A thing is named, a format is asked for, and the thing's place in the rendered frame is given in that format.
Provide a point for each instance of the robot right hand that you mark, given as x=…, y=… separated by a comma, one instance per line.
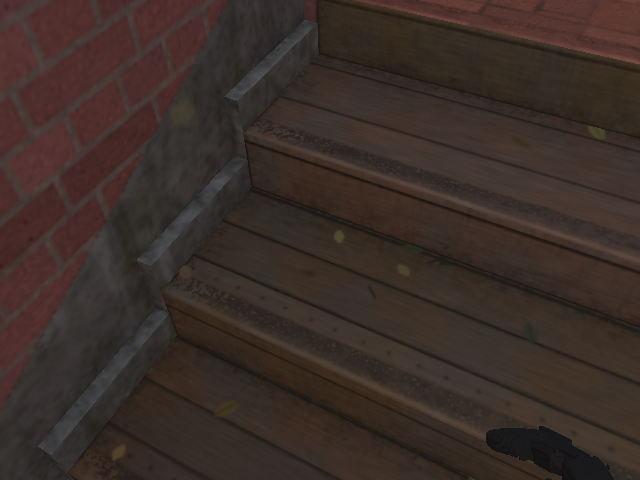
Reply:
x=550, y=451

